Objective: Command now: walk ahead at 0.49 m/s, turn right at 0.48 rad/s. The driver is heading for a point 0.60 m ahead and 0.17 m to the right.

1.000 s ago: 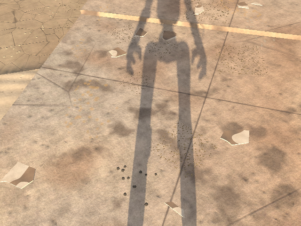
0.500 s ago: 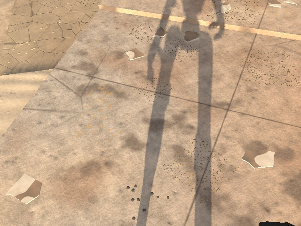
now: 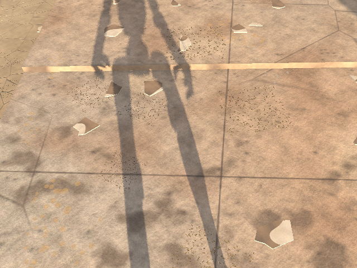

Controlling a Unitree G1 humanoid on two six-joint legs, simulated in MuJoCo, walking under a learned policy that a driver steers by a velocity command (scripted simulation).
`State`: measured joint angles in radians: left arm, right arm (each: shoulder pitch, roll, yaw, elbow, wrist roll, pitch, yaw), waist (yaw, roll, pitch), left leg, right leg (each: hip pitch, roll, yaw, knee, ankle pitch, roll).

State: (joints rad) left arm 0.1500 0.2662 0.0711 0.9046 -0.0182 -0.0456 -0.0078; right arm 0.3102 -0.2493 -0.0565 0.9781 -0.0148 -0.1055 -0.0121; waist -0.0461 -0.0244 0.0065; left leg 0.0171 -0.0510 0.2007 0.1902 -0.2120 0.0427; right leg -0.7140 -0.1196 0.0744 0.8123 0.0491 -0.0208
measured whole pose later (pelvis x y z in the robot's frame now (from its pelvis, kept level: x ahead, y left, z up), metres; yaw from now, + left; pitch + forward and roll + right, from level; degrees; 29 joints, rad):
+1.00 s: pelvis +0.52 -0.10 +0.00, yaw -23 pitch +1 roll +1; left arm 0.17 0.26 0.05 0.76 0.00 0.01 0.04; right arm 0.18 -0.23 -0.02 0.90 -0.01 -0.06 0.02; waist -0.03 -0.03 0.05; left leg -0.25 -0.05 0.04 0.39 -0.15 0.05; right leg -0.43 -0.05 0.08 0.67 -0.24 0.04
